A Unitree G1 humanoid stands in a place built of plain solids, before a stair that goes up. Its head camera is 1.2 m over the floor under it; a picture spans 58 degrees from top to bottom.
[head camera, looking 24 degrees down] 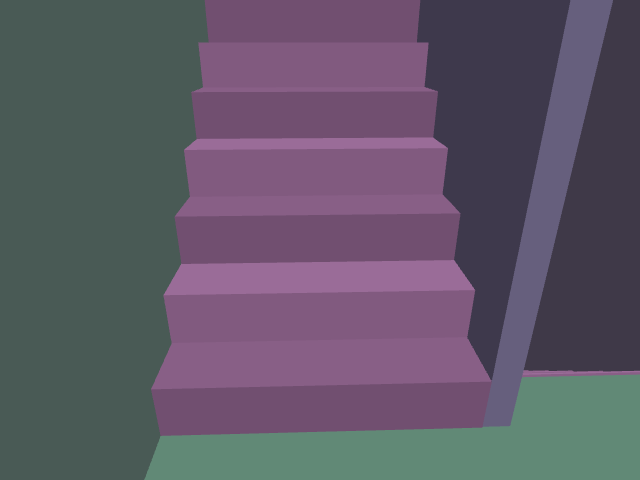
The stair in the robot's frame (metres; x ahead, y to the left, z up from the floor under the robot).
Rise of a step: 0.20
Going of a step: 0.24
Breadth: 1.10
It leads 2 degrees to the left of straight ahead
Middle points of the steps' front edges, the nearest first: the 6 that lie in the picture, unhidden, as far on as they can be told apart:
1.08 -0.01 0.21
1.32 0.00 0.41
1.56 0.00 0.61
1.80 0.01 0.82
2.03 0.02 1.02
2.27 0.03 1.22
